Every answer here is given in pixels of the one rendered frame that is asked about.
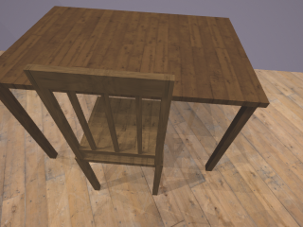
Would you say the chair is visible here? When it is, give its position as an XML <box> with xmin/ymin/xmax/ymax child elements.
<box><xmin>23</xmin><ymin>63</ymin><xmax>175</xmax><ymax>196</ymax></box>

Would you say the table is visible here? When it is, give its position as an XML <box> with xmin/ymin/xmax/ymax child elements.
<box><xmin>0</xmin><ymin>6</ymin><xmax>270</xmax><ymax>171</ymax></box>

